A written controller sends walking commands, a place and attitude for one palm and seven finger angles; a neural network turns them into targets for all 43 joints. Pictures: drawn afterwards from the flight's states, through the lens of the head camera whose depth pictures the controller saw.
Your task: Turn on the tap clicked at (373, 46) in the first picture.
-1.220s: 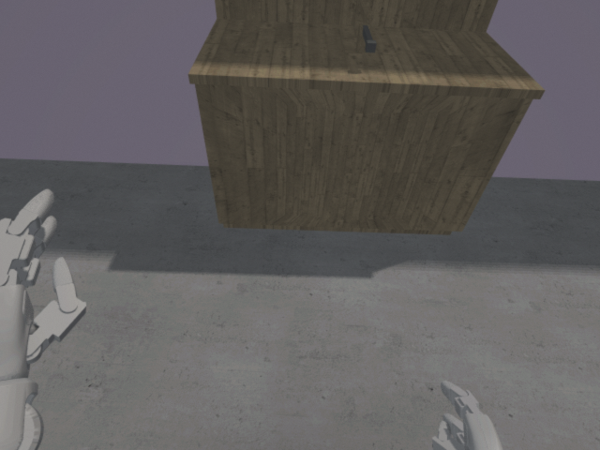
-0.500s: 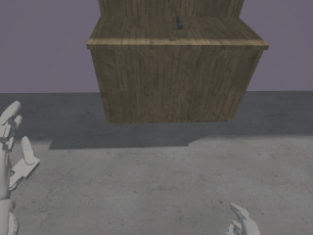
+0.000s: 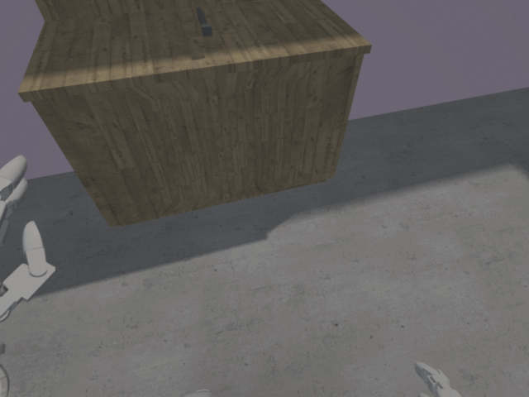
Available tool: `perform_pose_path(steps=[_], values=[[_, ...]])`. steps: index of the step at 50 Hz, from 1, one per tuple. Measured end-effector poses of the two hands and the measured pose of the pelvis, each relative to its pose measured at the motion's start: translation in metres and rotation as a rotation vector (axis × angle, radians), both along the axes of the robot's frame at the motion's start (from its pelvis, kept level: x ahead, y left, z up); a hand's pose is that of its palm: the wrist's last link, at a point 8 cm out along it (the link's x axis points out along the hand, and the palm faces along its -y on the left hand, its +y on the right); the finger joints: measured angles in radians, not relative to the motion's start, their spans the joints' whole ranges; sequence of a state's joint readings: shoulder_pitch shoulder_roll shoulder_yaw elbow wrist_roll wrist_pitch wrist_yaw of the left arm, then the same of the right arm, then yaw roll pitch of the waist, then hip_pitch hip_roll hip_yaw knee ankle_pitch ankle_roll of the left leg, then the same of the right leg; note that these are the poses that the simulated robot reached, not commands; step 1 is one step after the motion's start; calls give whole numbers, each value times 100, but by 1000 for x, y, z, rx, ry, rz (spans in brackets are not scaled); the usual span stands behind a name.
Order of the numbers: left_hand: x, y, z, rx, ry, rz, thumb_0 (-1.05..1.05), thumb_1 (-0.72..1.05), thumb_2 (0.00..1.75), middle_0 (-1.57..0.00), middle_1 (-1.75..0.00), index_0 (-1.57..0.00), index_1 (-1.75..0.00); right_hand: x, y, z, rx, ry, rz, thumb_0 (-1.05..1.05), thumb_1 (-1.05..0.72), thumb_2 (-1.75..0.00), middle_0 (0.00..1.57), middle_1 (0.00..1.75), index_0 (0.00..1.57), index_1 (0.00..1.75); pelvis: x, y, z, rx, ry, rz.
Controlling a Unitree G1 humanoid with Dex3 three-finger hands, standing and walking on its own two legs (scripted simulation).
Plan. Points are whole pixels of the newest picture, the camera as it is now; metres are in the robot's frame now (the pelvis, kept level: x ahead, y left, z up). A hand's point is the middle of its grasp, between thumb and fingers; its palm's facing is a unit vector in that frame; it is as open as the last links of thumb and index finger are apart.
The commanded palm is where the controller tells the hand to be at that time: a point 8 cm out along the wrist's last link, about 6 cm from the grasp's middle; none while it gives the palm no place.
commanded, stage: walk to a spot facing it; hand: left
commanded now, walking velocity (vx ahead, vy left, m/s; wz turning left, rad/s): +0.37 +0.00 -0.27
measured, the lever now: (206, 29) +1.10 +0.23 +0.06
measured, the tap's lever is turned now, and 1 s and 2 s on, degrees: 0 0 0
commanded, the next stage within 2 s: turn to face it in 0.66 s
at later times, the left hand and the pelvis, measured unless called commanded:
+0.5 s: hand (178, 141) +0.44 +0.15 +0.16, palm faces +0.27 -0.81 -0.52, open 7.4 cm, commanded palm +0.38 +0.20 +0.17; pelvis +0.17 -0.05 -0.03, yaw -10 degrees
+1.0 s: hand (201, 90) +0.59 +0.14 +0.16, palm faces +0.30 -0.89 -0.33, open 7.4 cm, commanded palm +0.53 +0.18 +0.17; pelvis +0.32 -0.06 -0.02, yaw -9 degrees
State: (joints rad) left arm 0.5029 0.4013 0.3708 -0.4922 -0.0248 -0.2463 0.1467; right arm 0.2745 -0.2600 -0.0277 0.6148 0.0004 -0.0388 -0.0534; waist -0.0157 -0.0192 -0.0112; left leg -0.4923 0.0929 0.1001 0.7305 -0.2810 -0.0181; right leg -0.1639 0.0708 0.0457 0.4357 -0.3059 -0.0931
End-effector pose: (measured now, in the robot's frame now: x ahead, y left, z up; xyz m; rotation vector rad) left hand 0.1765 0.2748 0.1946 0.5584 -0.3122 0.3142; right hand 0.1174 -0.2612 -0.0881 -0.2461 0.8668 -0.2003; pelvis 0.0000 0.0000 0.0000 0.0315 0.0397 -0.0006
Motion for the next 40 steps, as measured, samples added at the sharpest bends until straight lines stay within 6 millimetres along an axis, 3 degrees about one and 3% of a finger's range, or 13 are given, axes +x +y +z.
perform_pose_path(steps=[6,9,13,17,21,25,27,30,34,40], values=[[51,16,-21,-58,-40,-12,1,88,89,-22,-30,-21,-30,53,23,-4,0,-77,-31,2,-91,-90,20,30,20,30,47,16,-17,9,-23,-51],[83,15,-27,-91,-39,-24,1,89,89,-21,-30,-21,-30,79,41,0,33,-128,-30,2,-91,-90,20,30,20,30,63,16,-17,10,-39,-89],[120,-8,-11,-91,-69,-98,1,89,89,-21,-30,-21,-30,106,59,5,94,-162,-11,2,-91,-90,20,30,20,30,86,12,-10,-16,-43,-115],[152,-35,7,-25,-91,-165,1,89,89,-21,-30,-21,-30,124,58,1,143,-153,-30,1,-91,-90,21,30,20,30,113,1,-6,-36,-39,-152],[192,-54,7,48,-49,-162,1,89,89,-21,-30,-21,-30,138,34,-16,171,-111,-77,1,-90,-90,21,30,20,31,145,-20,-11,-51,-34,-170],[231,-79,-13,79,-28,-143,1,89,89,-21,-30,-21,-30,154,-7,-47,163,-49,-108,1,-90,-90,21,30,20,31,171,-47,-32,-44,-47,-169],[246,-93,-23,27,-8,-154,1,89,89,-21,-30,-21,-30,162,-30,-52,134,-11,-121,2,-91,-90,21,30,20,30,179,-53,-33,-37,-56,-188],[263,-115,-27,-11,26,-202,1,88,89,-21,-30,-21,-30,174,-60,-41,88,1,-155,2,-91,-90,20,30,20,30,193,-60,-26,-31,-57,-207],[282,-134,-7,18,-5,-283,1,88,89,-22,-30,-21,-30,190,-88,-18,25,-9,-202,2,-91,-90,20,30,20,30,218,-68,-15,-29,-43,-205],[315,-124,23,71,-117,-269,1,88,89,-22,-30,-22,-30,226,-101,7,-27,-39,-230,2,-91,-90,20,30,19,30,264,-74,-7,-20,-37,-193]])
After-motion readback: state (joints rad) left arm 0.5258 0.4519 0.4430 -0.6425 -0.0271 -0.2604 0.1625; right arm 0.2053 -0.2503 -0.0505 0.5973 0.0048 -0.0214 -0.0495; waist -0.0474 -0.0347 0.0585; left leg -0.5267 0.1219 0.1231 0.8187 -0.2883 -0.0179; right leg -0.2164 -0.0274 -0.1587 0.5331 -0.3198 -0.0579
